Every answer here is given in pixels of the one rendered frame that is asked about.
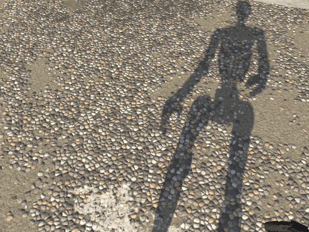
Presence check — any robot right hand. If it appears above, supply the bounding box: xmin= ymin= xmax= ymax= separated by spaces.
xmin=264 ymin=220 xmax=309 ymax=232

